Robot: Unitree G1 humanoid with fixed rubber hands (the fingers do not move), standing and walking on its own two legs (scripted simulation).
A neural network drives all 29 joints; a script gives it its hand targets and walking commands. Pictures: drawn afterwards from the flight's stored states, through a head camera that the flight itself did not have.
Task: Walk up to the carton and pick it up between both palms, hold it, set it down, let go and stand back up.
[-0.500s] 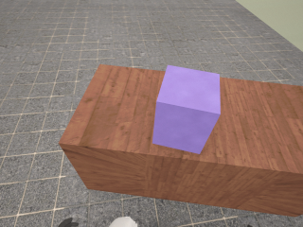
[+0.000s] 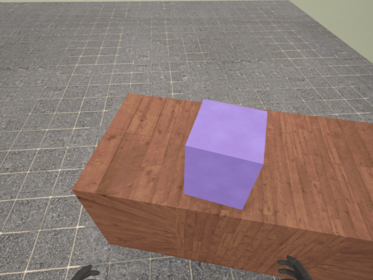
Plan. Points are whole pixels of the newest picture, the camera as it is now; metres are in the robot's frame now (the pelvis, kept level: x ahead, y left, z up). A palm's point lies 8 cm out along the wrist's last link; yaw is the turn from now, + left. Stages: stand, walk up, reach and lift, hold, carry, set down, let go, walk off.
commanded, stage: walk up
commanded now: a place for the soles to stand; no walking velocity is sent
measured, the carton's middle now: (223, 154) +0.52 -0.09 -0.09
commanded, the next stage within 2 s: none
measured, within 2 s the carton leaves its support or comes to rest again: neither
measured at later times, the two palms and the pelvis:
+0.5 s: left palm out of the picture +0.07 +0.27 -0.12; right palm out of the picture +0.11 -0.26 -0.09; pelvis +0.00 +0.00 -0.01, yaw +3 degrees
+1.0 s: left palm out of the picture +0.14 +0.19 -0.11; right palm out of the picture +0.15 -0.32 -0.10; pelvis +0.04 -0.07 -0.01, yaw -1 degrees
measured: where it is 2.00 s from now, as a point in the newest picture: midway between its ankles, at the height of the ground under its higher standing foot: outside the picture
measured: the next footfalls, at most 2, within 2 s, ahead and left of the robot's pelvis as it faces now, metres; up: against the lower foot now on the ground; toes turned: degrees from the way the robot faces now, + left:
right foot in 0.70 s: +0.10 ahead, -0.19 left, +0.00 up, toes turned -1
